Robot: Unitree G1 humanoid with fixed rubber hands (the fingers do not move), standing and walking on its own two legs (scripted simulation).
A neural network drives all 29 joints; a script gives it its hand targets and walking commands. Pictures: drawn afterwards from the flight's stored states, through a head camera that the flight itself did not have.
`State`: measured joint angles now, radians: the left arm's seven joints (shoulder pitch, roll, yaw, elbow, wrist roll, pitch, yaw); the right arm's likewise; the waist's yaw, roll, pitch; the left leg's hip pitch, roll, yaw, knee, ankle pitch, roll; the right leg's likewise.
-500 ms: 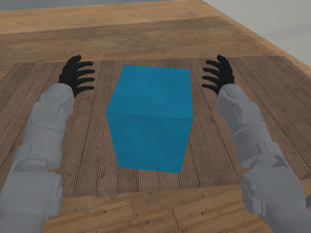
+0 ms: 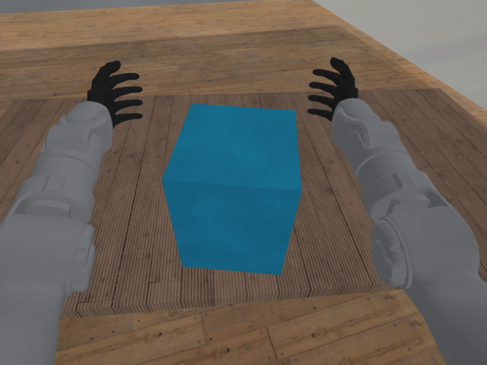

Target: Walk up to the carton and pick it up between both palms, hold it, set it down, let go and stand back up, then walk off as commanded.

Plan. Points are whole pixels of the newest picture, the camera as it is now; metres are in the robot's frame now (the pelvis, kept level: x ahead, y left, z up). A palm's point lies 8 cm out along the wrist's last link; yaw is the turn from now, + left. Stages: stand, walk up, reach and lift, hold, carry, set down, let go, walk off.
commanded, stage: reach and lift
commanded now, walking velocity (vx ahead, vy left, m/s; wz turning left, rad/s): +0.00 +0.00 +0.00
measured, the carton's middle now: (236, 190) +0.44 +0.00 +0.05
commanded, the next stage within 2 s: none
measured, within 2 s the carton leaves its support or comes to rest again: neither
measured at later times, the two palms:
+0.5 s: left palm (138, 143) +0.47 +0.17 +0.15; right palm (339, 145) +0.45 -0.18 +0.15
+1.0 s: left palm (158, 157) +0.48 +0.14 +0.11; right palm (328, 155) +0.46 -0.17 +0.12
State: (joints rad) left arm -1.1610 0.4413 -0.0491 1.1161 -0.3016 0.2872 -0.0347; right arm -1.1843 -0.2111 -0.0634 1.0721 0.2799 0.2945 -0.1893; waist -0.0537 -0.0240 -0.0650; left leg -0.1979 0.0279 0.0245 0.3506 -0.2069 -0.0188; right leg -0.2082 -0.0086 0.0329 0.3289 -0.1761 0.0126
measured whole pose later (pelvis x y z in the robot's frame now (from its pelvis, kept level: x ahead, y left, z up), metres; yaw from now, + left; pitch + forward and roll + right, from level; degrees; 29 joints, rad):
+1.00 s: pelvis +0.00 +0.00 +0.00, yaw +0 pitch +16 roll +0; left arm -1.17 0.23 -0.03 1.46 -0.13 -0.20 -0.03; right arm -1.04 -0.18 -0.06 1.21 0.25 -0.09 -0.14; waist -0.06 -0.03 -0.15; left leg -0.45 0.03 0.02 0.37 -0.19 -0.02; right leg -0.45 -0.01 0.03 0.33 -0.15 0.02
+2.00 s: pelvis -0.01 +0.00 +0.00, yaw +0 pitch +9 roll +0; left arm -1.09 0.14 0.45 1.31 0.31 -0.11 -0.05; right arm -0.94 0.03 -0.57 1.02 -0.35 -0.08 -0.11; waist -0.06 -0.05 -0.06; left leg -0.33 0.03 0.02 0.35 -0.18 -0.01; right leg -0.33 -0.01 0.03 0.31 -0.14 0.02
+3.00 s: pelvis -0.02 +0.00 +0.00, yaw +0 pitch +4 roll +0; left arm -1.01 0.07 0.46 1.14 0.32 0.03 -0.03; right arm -0.92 0.05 -0.58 0.99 -0.34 -0.01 -0.14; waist -0.06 -0.04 -0.07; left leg -0.25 0.03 0.02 0.35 -0.18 -0.01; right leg -0.25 -0.01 0.03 0.31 -0.13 0.02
